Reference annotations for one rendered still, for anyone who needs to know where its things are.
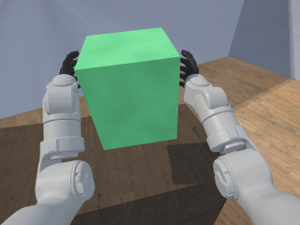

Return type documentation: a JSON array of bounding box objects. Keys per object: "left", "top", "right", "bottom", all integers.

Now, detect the left robot upper arm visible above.
[{"left": 1, "top": 159, "right": 95, "bottom": 225}]

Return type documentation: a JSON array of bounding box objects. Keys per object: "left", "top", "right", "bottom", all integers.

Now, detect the right robot hand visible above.
[{"left": 179, "top": 50, "right": 199, "bottom": 88}]

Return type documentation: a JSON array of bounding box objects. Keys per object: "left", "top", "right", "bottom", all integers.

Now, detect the carton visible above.
[{"left": 74, "top": 27, "right": 181, "bottom": 150}]

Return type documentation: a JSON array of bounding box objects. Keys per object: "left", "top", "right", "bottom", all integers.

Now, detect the pedestal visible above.
[{"left": 0, "top": 103, "right": 227, "bottom": 225}]

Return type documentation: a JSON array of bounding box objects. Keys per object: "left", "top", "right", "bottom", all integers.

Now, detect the left robot hand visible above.
[{"left": 59, "top": 51, "right": 81, "bottom": 89}]

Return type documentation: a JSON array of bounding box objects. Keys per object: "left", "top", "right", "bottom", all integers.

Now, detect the left robot forearm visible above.
[{"left": 35, "top": 74, "right": 85, "bottom": 200}]

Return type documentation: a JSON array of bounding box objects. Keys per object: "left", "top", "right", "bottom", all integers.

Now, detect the right robot forearm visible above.
[{"left": 183, "top": 74, "right": 273, "bottom": 183}]

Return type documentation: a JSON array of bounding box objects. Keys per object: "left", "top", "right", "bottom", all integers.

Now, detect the right robot upper arm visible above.
[{"left": 213, "top": 148, "right": 300, "bottom": 225}]

